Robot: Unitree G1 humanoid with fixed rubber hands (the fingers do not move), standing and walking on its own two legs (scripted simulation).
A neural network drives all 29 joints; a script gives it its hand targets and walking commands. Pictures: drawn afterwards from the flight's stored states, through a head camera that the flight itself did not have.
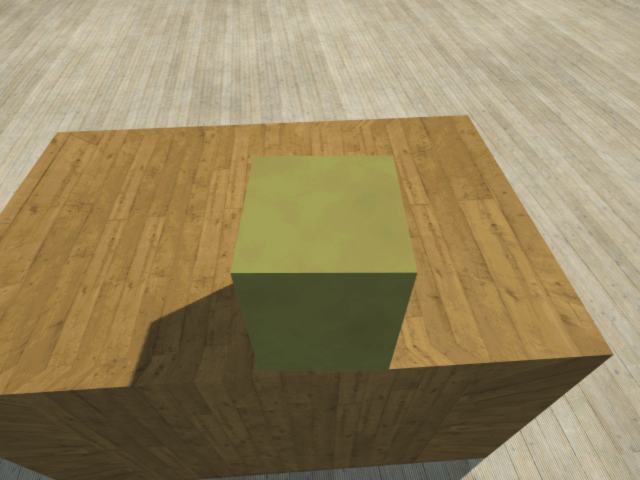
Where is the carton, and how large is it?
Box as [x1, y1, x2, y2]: [230, 155, 416, 370]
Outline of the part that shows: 392,155 253,156 230,273 259,370 388,370 416,275 416,268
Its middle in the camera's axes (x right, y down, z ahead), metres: +0.01 +0.04 +0.58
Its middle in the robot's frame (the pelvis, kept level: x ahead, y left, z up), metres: +0.43 +0.01 +0.02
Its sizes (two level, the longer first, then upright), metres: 0.210 0.200 0.250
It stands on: a pedestal, 0.65 m high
